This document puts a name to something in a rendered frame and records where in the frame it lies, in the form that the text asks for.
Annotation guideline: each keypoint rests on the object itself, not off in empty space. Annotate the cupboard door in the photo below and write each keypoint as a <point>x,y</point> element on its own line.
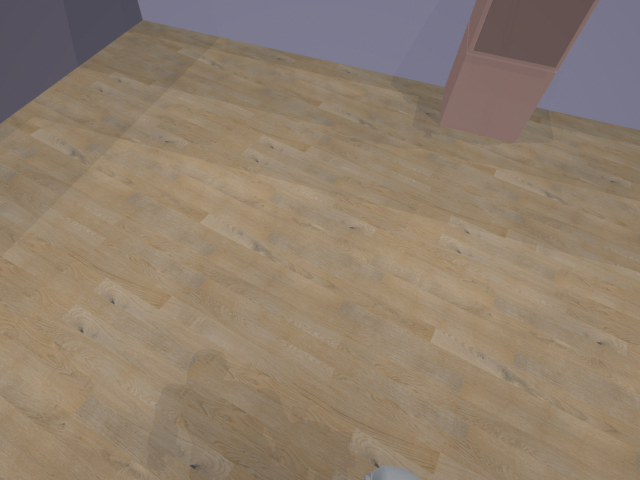
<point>536,31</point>

